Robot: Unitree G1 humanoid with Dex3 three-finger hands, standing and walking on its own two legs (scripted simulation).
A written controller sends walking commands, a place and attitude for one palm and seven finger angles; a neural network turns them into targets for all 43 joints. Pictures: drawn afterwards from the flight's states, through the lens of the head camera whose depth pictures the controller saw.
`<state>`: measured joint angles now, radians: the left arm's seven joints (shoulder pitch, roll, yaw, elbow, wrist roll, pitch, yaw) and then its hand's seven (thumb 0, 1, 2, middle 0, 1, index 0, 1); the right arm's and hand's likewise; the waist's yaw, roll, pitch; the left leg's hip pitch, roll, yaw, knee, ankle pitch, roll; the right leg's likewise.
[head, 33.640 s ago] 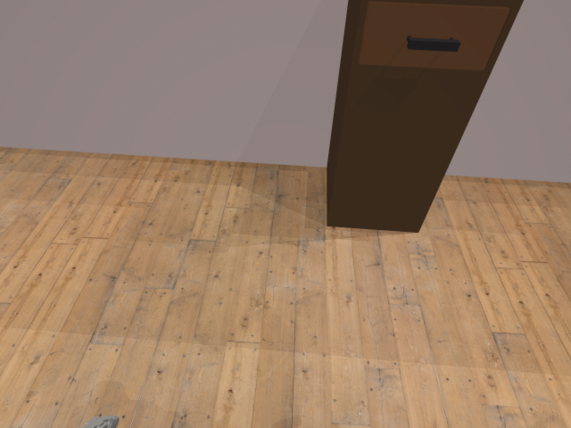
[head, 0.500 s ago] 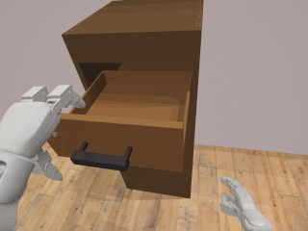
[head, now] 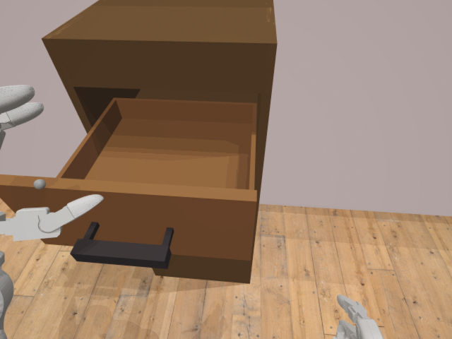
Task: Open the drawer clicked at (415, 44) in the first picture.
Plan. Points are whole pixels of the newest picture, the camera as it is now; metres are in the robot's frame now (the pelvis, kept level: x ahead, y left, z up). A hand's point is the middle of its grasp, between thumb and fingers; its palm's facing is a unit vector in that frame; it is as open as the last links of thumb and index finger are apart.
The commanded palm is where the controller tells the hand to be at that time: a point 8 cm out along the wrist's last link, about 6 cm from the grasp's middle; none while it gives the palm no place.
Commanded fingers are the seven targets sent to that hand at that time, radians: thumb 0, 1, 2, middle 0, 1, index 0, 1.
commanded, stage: draw the hand back to the body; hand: left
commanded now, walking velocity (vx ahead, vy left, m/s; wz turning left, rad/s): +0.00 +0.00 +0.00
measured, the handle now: (126, 241) +0.23 +0.18 +0.10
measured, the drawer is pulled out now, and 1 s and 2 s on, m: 0.27 0.27 0.27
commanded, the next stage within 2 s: step back with the hand held close in 0.56 s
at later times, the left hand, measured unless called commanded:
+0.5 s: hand (32, 184) +0.19 +0.22 +0.28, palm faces +0.49 -0.79 -0.35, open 7.7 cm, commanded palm +0.15 +0.27 +0.29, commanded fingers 0.00 0.90 0.90 -0.20 -0.30 -0.20 -0.30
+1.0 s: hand (46, 186) +0.20 +0.21 +0.26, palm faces +0.39 -0.75 -0.54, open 7.4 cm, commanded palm +0.13 +0.27 +0.29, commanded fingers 0.00 0.90 0.90 -0.20 -0.30 -0.20 -0.30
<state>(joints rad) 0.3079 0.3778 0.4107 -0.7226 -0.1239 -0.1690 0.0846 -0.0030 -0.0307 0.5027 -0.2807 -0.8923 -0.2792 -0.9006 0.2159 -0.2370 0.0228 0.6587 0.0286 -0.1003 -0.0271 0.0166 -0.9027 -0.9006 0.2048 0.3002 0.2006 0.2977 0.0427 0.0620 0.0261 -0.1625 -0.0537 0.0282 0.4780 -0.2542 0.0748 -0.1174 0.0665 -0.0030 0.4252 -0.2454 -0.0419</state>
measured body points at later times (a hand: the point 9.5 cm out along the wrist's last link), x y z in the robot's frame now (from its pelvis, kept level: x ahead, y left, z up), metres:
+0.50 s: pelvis +0.02 -0.01 +0.00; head +0.00 -0.03 +0.45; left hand +0.16 +0.26 +0.29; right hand +0.23 -0.22 -0.08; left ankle +0.01 +0.06 -0.74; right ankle -0.01 -0.10 -0.74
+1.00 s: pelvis -0.01 +0.00 +0.00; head +0.00 +0.00 +0.45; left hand +0.17 +0.25 +0.29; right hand +0.14 -0.26 -0.08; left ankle +0.01 +0.06 -0.74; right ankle -0.01 -0.10 -0.74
